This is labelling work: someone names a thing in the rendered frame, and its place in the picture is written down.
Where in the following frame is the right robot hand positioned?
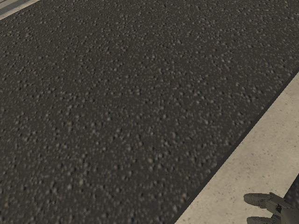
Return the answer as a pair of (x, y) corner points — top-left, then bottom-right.
(243, 192), (299, 224)

